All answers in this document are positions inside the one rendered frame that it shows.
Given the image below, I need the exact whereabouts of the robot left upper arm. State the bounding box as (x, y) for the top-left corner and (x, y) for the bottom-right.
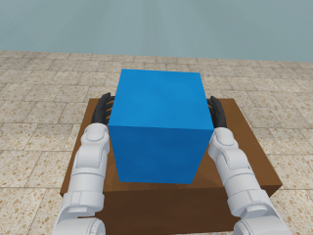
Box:
(52, 217), (106, 235)

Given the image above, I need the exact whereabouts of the carton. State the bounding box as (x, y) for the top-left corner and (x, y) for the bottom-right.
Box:
(108, 69), (214, 184)

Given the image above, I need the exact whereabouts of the robot right upper arm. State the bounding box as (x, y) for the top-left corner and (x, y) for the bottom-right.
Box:
(233, 215), (291, 235)

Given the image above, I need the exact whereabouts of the robot left hand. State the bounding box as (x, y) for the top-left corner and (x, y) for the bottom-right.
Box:
(90, 92), (115, 125)

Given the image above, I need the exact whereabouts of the robot right hand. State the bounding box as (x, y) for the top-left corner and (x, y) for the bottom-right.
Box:
(206, 96), (227, 128)

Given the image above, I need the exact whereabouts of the left robot forearm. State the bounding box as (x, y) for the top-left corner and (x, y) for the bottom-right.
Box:
(51, 122), (110, 235)

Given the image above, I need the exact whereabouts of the right robot forearm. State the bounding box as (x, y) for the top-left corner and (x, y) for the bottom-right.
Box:
(207, 127), (292, 235)

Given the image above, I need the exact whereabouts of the pedestal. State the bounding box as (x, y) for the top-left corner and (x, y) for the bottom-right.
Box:
(60, 98), (283, 235)

